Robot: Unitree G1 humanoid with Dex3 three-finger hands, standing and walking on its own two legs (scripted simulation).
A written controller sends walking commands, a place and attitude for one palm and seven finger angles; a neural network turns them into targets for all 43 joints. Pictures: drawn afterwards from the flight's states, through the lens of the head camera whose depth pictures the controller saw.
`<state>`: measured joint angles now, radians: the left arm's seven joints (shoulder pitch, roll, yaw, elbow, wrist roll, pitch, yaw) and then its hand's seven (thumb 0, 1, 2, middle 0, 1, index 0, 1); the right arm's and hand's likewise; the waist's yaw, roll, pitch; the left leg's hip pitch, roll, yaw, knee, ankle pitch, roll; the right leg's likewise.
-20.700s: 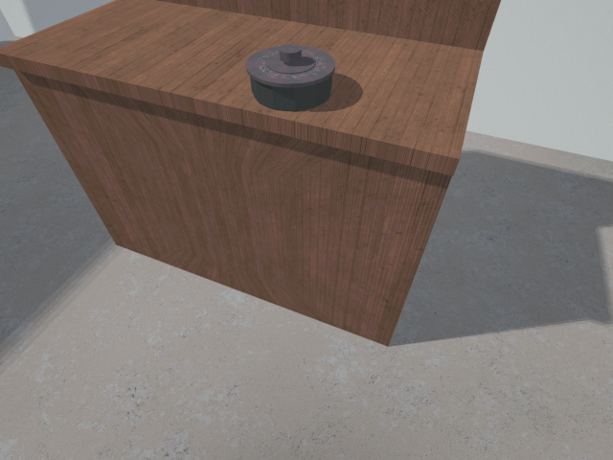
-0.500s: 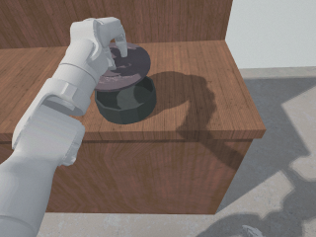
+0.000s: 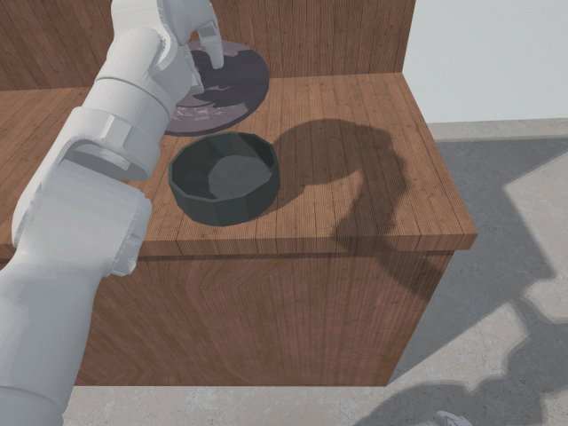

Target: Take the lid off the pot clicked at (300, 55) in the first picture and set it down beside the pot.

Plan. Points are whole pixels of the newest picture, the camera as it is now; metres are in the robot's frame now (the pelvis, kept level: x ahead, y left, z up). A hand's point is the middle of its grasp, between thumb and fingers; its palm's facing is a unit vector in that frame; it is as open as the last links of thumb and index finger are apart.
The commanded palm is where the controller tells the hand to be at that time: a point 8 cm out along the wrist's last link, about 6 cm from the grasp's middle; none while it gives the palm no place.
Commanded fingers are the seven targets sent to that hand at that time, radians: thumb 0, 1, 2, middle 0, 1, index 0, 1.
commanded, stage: lift the lid straight up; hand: left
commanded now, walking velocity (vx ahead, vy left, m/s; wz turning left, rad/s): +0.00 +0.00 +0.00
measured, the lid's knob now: (194, 67) +0.50 +0.11 +0.28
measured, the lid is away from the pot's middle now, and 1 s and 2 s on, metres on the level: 0.01 0.09 0.19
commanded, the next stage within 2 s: move the lid sideways beside the pot in 0.44 s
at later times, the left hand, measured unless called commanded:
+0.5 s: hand (178, 44) +0.48 +0.11 +0.32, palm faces -0.15 -0.12 -0.98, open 7.6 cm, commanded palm +0.45 +0.12 +0.38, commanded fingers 0.00 0.71 0.88 -0.84 -1.07 -0.84 -1.04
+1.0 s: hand (122, 58) +0.46 +0.18 +0.32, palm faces -0.15 -0.07 -0.99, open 7.6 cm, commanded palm +0.45 +0.17 +0.38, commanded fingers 0.00 0.71 0.88 -0.84 -1.07 -0.84 -1.04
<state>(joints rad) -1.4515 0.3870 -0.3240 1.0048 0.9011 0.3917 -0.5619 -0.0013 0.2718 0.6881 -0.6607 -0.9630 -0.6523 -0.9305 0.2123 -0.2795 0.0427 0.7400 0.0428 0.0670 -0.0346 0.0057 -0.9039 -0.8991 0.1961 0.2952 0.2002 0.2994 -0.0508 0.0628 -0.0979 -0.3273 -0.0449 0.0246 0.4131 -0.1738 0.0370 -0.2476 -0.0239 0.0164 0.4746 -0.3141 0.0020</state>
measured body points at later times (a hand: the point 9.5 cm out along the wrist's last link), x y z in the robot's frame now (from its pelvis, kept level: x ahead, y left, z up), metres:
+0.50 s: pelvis +0.01 +0.00 +0.00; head +0.02 -0.04 +0.45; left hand +0.48 +0.12 +0.38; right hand +0.11 -0.26 -0.13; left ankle +0.02 +0.10 -0.74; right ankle -0.05 -0.12 -0.74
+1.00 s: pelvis +0.00 +0.00 +0.00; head +0.01 -0.02 +0.45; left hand +0.46 +0.18 +0.37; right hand +0.14 -0.25 -0.12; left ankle +0.02 +0.10 -0.74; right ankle -0.05 -0.12 -0.74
